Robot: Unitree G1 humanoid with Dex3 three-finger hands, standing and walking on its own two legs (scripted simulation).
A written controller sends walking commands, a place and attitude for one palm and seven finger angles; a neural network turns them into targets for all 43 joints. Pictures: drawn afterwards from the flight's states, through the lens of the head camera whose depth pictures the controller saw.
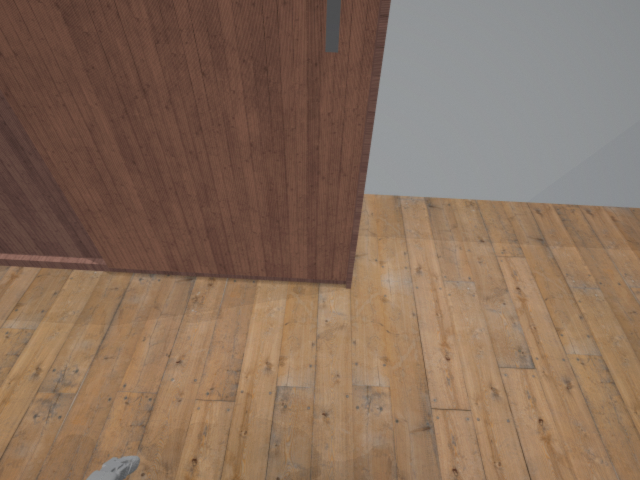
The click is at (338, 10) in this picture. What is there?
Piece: wardrobe's sliding door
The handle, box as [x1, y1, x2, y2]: [325, 0, 340, 52]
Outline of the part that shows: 327,0 325,51 337,52 340,0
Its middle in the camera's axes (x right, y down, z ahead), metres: +0.03 -0.50 +0.73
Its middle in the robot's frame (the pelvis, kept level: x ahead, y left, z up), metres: +0.91 +0.03 +0.28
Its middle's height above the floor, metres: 1.05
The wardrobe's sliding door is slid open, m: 0.00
